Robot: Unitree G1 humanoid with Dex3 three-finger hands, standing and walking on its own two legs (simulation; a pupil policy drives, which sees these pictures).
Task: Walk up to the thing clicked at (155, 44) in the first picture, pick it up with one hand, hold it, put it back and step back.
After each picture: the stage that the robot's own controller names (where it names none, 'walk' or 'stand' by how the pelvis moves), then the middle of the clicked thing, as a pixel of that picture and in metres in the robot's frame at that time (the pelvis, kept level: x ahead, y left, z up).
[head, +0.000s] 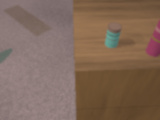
stand; out of the picture +0.62 -0.35 +0.06
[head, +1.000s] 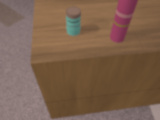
sink last; (123, 15) +0.63 -0.15 +0.10
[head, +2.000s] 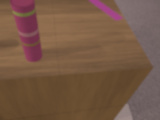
rise first; (29, 33) +0.51 +0.21 +0.10
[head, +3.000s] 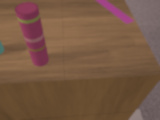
stand; (34, 38) +0.50 +0.20 +0.09
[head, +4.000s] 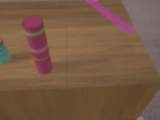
stand; (39, 48) +0.50 +0.19 +0.06
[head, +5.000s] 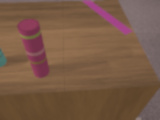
stand; (36, 51) +0.48 +0.19 +0.06
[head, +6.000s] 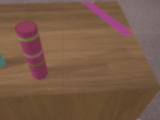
stand; (34, 54) +0.47 +0.20 +0.06
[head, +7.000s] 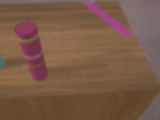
stand; (33, 54) +0.46 +0.20 +0.06
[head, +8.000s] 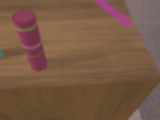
rise first; (32, 44) +0.48 +0.20 +0.06
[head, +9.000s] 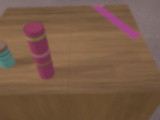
go down; (41, 53) +0.47 +0.21 +0.06
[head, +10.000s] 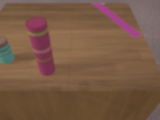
go down; (42, 49) +0.49 +0.19 +0.07
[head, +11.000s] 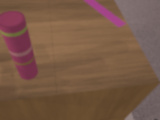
go down; (21, 50) +0.45 +0.19 +0.09
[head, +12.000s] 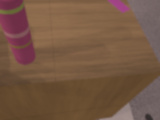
close in; (17, 32) +0.47 +0.19 +0.11
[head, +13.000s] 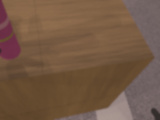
close; out of the picture +0.48 +0.21 +0.13
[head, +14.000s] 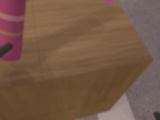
lift; (11, 20) +0.51 +0.17 +0.13
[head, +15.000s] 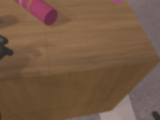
lift; (30, 2) +0.71 +0.17 +0.04
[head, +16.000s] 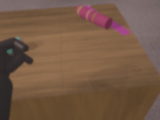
lift; (92, 16) +0.91 -0.07 +0.01
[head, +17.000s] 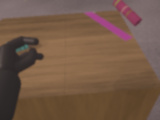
close; (126, 11) +1.13 -0.31 -0.04
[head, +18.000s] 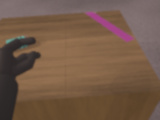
stand; out of the picture +1.33 -0.98 -0.73
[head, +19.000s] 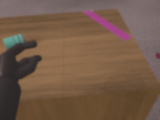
stand; out of the picture +1.38 -0.96 -0.73
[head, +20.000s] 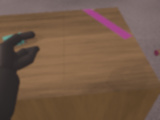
stand; out of the picture +1.41 -0.96 -0.73
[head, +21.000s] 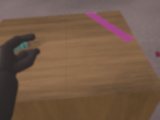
crouch; out of the picture +1.43 -0.96 -0.73
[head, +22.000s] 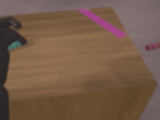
crouch; (155, 46) +1.49 -0.93 -0.73
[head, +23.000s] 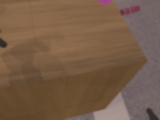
lower; (130, 10) +1.55 -0.89 -0.70
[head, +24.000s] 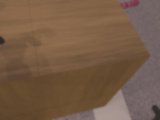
lower; (128, 4) +1.58 -0.88 -0.67
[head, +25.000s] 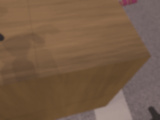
lower; (127, 2) +1.61 -0.86 -0.67
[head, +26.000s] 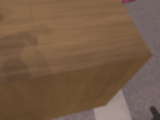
lower; (126, 0) +1.65 -0.86 -0.67
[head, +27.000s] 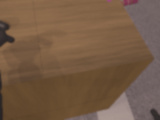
loosen; (128, 2) +1.67 -0.85 -0.68
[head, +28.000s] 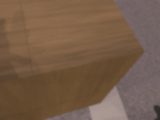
withdraw; out of the picture +1.70 -0.82 -0.67
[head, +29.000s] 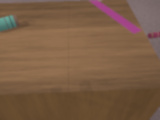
sink last; (158, 34) +1.66 -0.90 -0.70
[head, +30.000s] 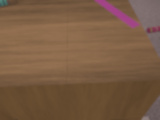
stand; (156, 29) +1.70 -0.88 -0.70
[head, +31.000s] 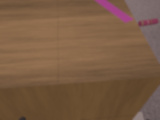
stand; (148, 22) +1.71 -0.86 -0.68
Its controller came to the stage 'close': yes
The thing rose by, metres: 0.00
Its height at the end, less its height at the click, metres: -0.80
